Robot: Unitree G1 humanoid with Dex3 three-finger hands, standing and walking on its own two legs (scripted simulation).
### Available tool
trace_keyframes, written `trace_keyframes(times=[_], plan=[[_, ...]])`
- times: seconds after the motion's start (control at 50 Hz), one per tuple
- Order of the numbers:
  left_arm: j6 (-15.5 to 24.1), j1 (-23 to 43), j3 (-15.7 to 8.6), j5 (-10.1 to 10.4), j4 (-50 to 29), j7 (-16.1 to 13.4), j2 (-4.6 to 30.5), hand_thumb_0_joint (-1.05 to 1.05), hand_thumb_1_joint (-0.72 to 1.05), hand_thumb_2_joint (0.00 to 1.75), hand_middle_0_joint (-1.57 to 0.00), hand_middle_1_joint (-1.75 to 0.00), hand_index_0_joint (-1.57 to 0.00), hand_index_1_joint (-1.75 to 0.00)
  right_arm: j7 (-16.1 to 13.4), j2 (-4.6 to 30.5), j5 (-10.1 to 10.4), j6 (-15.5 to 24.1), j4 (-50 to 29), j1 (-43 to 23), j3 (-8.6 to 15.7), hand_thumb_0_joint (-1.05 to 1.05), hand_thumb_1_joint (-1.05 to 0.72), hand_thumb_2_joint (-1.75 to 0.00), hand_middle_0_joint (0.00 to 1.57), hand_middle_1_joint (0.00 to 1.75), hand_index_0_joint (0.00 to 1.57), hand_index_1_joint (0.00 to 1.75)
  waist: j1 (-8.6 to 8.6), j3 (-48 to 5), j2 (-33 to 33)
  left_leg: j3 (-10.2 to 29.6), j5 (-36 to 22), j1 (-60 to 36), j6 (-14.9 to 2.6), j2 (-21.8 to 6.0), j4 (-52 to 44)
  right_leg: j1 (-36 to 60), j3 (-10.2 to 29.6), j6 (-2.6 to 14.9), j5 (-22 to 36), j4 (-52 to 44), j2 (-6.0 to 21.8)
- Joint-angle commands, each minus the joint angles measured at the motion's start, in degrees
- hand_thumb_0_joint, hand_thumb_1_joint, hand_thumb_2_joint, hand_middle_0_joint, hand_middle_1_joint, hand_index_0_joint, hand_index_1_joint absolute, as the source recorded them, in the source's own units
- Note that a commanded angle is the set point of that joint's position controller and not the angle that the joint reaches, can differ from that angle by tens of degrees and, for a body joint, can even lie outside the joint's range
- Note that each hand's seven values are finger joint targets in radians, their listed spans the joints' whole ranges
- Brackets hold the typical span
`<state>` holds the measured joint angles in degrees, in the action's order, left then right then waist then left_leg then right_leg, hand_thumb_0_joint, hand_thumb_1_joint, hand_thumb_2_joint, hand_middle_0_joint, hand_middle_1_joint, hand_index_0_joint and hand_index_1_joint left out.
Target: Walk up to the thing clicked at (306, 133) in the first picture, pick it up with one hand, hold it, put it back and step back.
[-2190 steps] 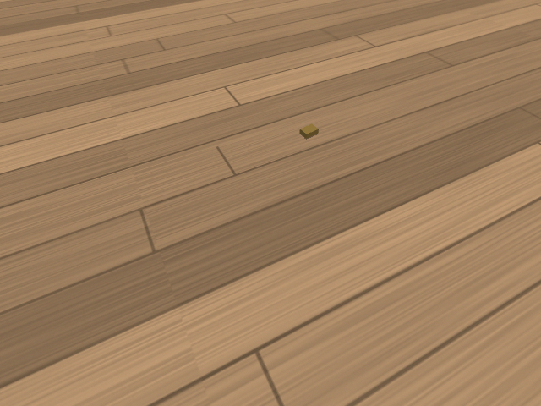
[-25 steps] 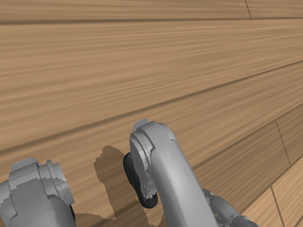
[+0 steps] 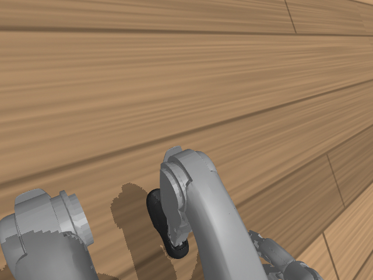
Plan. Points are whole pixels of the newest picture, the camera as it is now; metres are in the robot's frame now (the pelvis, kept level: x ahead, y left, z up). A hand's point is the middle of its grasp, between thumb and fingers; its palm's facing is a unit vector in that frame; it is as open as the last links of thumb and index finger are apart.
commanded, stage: rest palm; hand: left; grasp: from above
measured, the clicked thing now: out of the picture +0.45 +0.39 -0.29
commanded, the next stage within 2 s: close in 0.38 s
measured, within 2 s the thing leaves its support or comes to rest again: neither
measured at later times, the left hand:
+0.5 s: hand out of the picture +0.43 +0.38 -0.24, palm faces -0.45 -0.17 -0.88, open 13.8 cm
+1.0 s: hand out of the picture +0.43 +0.38 -0.24, palm faces -0.42 -0.15 -0.89, open 12.5 cm
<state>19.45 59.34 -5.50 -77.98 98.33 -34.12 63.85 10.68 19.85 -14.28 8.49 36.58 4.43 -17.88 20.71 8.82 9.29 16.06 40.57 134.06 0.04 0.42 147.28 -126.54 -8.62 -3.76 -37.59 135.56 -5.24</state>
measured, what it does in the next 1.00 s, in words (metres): stands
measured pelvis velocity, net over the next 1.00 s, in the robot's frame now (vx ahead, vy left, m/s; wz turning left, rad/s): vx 0.00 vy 0.00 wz -0.01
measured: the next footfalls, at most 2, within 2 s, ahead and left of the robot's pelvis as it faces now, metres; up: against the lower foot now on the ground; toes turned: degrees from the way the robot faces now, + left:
none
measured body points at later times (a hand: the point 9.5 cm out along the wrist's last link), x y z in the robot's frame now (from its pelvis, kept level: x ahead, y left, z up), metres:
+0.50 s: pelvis +0.00 +0.00 +0.00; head +0.27 +0.15 +0.33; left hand +0.45 +0.38 -0.19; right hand +0.07 -0.25 -0.05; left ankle +0.07 +0.12 -0.27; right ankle +0.12 -0.13 -0.27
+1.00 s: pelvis +0.00 +0.00 +0.00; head +0.27 +0.15 +0.33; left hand +0.45 +0.38 -0.19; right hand +0.08 -0.25 -0.04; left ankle +0.07 +0.12 -0.27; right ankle +0.12 -0.13 -0.27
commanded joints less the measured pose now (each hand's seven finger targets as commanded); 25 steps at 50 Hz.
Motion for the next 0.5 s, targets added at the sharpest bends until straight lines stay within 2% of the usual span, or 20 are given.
trace_keyframes(times=[0.0, 0.08, 0.12, 0.16, 0.22, 0.24, 0.26, 0.34, 0.4, 0.44, 0.46, 0.48], plan=[[-2.1, 14.0, -0.3, 0.8, -5.2, -3.8, 12.7, 0.0, -0.53, 1.01, -0.08, -0.98, -0.06, -0.99, -0.3, 19.5, 0.4, 1.6, 0.5, 9.1, 5.6, 0.0, -0.9, -0.9, 0.2, 0.3, 0.2, 0.3, 2.91, -32.2, -33.0, -5.6, -10.9, -30.0, 0.05, -2.8, -17.1, 13.3, -7.8, 4.58, 12.6, -9.3, -0.7], [-3.5, 14.6, -0.7, 2.1, -4.8, -4.5, 12.7, 0.0, -0.5, 0.97, -0.1, -0.97, -0.09, -0.98, 0.2, 20.0, 0.6, 2.8, 0.6, 8.8, 5.5, 0.0, -0.9, -0.9, 0.2, 0.3, 0.2, 0.3, 3.04, -32.4, -33.2, -4.9, -11.3, -30.0, 0.3, -3.1, -17.5, 13.3, -8.0, 4.39, 13.2, -8.7, -0.4], [-4.2, 14.5, -1.3, 1.9, -4.9, -4.3, 14.2, 0.0, -0.49, 0.97, -0.11, -0.97, -0.1, -0.98, 0.4, 20.2, 0.6, 3.4, -0.4, 8.5, 5.4, 0.0, -0.9, -0.9, 0.2, 0.3, 0.2, 0.3, 3.19, -32.3, -33.1, -5.2, -10.3, -29.5, 0.11, -3.1, -17.4, 14.3, -7.5, 4.44, 12.6, -9.2, -0.7], [-4.7, 14.9, -1.5, 2.7, -5.5, -3.9, 14.9, 0.0, -0.48, 0.96, -0.13, -0.95, -0.11, -0.96, 0.4, 20.1, 0.9, 3.7, -0.1, 8.0, 5.3, 0.0, -0.9, -0.9, 0.2, 0.3, 0.2, 0.3, 2.42, -32.9, -34.0, -5.3, -10.9, -29.3, 0.22, -3.1, -17.4, 14.7, -7.2, 4.59, 12.9, -9.1, -0.6], [-4.9, 13.5, -4.1, 3.3, -5.2, -3.5, 16.5, 0.0, -0.48, 0.96, -0.11, -0.97, -0.1, -0.98, 0.8, 20.1, 0.7, 3.7, 0.2, 9.0, 5.0, 0.0, -0.9, -0.9, 0.2, 0.3, 0.2, 0.3, 2.3, -34.3, -34.3, -4.2, -13.3, -31.3, 0.58, -3.3, -17.5, 14.8, -7.9, 4.56, 14.0, -8.2, -0.5], [-4.9, 13.5, -2.8, 3.2, -5.4, -2.9, 14.8, 0.0, -0.48, 0.95, -0.1, -0.98, -0.1, -0.98, 1.1, 20.2, 0.7, 3.9, -0.2, 9.3, 5.4, 0.0, -0.9, -0.9, 0.2, 0.3, 0.2, 0.3, 2.96, -33.9, -35.1, -4.6, -13.2, -30.9, 0.49, -3.2, -17.2, 14.8, -7.6, 4.59, 14.0, -8.1, -0.5], [-4.9, 13.2, -3.5, 3.9, -4.9, -2.6, 14.6, 0.0, -0.49, 0.95, -0.1, -0.98, -0.1, -0.98, 1.3, 19.9, 0.6, 3.8, -0.1, 9.6, 5.2, 0.0, -0.9, -0.9, 0.2, 0.3, 0.2, 0.3, 3.19, -33.4, -33.9, -4.0, -13.7, -30.9, 0.55, -3.3, -17.2, 14.7, -8.0, 4.41, 14.3, -8.0, -0.3], [-4.6, 12.3, -2.5, 4.5, -4.8, -0.4, 13.9, 0.0, -0.47, 0.93, -0.11, -0.99, -0.11, -0.99, 1.4, 19.9, 0.5, 3.5, 0.0, 10.1, 5.2, 0.0, -0.9, -0.9, 0.2, 0.3, 0.2, 0.3, 3.62, -32.6, -33.3, -5.1, -14.1, -29.3, 0.05, -3.1, -16.4, 16.9, -7.3, 4.37, 14.9, -9.4, -0.7], [-3.5, 11.7, -2.4, 5.5, -4.8, 0.9, 14.2, 0.0, -0.47, 0.94, -0.1, -1.0, -0.1, -1.0, 1.1, 19.3, 0.6, 2.8, 0.1, 10.4, 4.0, 0.0, -0.9, -0.9, 0.2, 0.3, 0.2, 0.3, 3.67, -33.5, -32.0, -4.6, -15.4, -29.5, 0.1, -3.2, -16.6, 18.1, -7.8, 4.38, 15.6, -9.6, -0.8], [-2.7, 11.1, -1.3, 5.5, -5.1, 1.8, 13.3, 0.0, -0.47, 0.95, -0.1, -1.01, -0.1, -1.01, 1.1, 19.1, 0.6, 2.4, 0.0, 10.4, 4.0, 0.0, -0.9, -0.9, 0.2, 0.3, 0.2, 0.3, 3.54, -33.3, -32.0, -4.8, -15.3, -29.6, 0.01, -3.1, -16.1, 18.4, -7.7, 4.34, 15.5, -9.9, -0.8], [-2.1, 11.6, -1.8, 5.6, -5.9, 1.6, 14.3, 0.0, -0.46, 0.96, -0.11, -1.02, -0.11, -1.01, 0.9, 19.6, 0.3, 2.2, -0.1, 10.4, 3.9, 0.0, -0.9, -0.9, 0.2, 0.3, 0.2, 0.3, 3.62, -33.1, -32.0, -4.6, -14.5, -29.0, 0.05, -3.1, -16.3, 18.4, -8.1, 4.46, 14.9, -10.1, -0.8], [-1.7, 11.2, -1.3, 5.4, -6.3, 2.0, 13.6, 0.0, -0.42, 0.91, -0.12, -1.0, -0.13, -0.99, 1.0, 19.5, 0.4, 2.1, -0.5, 10.6, 3.7, 0.0, -0.89, -0.9, 0.2, 0.3, 0.2, 0.3, 3.78, -32.6, -31.8, -4.6, -15.1, -29.6, 0.13, -3.1, -16.0, 18.3, -8.1, 4.45, 15.3, -9.7, -0.6]])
